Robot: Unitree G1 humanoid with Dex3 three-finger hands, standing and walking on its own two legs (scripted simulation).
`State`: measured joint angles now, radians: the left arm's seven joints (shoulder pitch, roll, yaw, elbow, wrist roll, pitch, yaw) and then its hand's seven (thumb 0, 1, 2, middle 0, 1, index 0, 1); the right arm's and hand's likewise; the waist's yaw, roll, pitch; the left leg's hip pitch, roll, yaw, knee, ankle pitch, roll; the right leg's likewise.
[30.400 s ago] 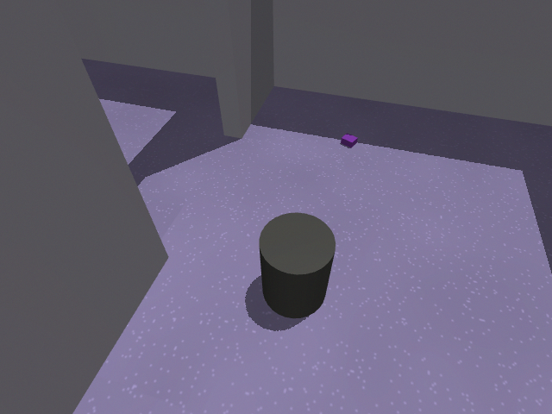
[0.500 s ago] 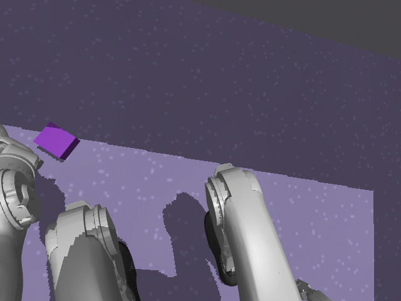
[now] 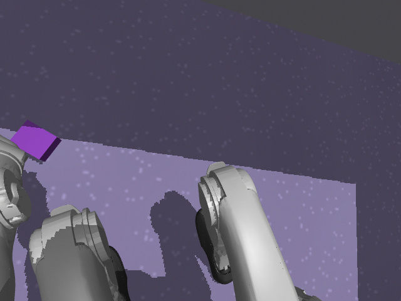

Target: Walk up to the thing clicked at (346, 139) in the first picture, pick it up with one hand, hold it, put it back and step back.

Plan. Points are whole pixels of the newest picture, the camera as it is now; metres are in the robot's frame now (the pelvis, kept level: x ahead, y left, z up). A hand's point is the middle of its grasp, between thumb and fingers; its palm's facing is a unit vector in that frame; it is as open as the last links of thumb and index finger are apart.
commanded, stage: approach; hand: left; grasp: from above
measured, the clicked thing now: (36, 141) +0.48 +0.26 -0.30
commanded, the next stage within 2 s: close in in 0.72 s
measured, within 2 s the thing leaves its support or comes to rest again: neither
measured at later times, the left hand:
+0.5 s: hand (31, 111) +0.52 +0.23 -0.19, palm faces -0.21 -0.33 -0.92, open 14.1 cm
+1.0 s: hand (20, 142) +0.47 +0.27 -0.23, palm faces -0.30 -0.32 -0.90, open 14.0 cm
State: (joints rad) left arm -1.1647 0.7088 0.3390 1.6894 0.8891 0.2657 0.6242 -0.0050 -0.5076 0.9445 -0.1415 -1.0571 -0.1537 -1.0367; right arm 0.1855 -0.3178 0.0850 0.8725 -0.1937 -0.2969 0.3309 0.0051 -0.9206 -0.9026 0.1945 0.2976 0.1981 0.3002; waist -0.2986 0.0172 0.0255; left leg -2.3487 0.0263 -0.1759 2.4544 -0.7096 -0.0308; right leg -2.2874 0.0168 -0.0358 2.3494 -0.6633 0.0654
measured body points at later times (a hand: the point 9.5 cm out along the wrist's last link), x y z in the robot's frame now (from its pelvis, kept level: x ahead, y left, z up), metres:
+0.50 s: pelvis +0.00 +0.00 +0.00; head +0.29 +0.05 +0.34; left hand +0.53 +0.25 -0.14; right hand -0.05 -0.26 -0.06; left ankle +0.07 +0.13 -0.28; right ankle +0.10 -0.14 -0.28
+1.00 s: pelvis -0.01 +0.00 +0.00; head +0.28 +0.07 +0.33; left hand +0.48 +0.28 -0.18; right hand -0.01 -0.26 -0.07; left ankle +0.07 +0.13 -0.28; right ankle +0.10 -0.13 -0.28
